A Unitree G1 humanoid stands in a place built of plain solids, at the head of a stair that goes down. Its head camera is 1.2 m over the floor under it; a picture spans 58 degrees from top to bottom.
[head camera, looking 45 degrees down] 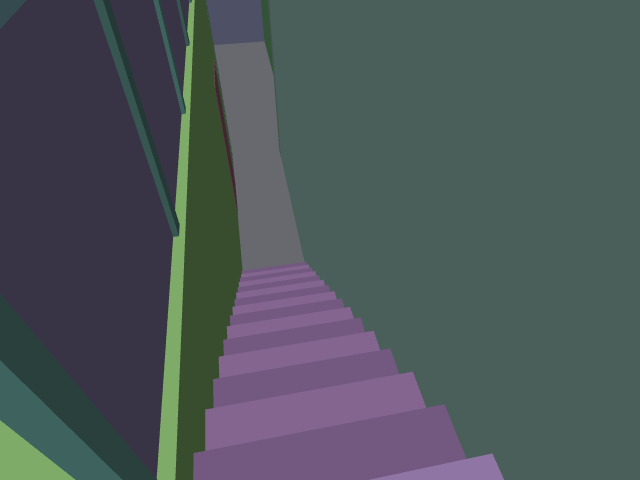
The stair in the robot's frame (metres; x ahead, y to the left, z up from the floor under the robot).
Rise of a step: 0.19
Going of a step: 0.22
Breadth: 0.81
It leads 11 degrees to the left of straight ahead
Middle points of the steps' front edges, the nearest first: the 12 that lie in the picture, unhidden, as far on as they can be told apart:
0.55 -0.01 -0.19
0.77 0.03 -0.38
0.99 0.07 -0.57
1.21 0.11 -0.77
1.43 0.16 -0.96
1.65 0.20 -1.15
1.87 0.24 -1.35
2.09 0.28 -1.54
2.31 0.32 -1.73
2.52 0.37 -1.92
2.74 0.41 -2.12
2.96 0.45 -2.31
